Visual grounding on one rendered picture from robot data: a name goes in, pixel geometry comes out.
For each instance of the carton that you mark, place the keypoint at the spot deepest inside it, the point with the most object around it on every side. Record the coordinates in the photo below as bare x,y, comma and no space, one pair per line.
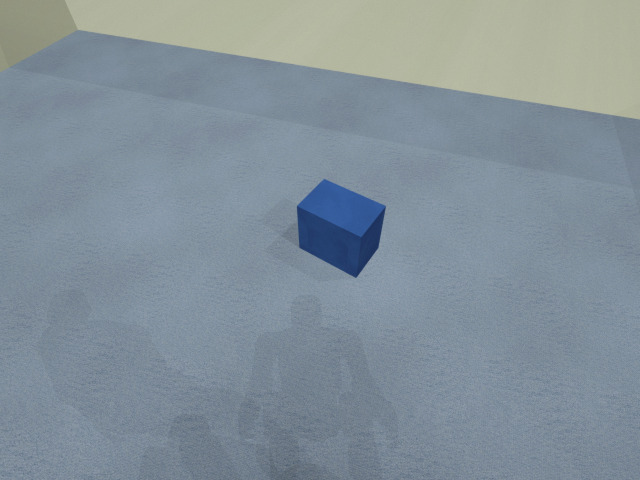
339,226

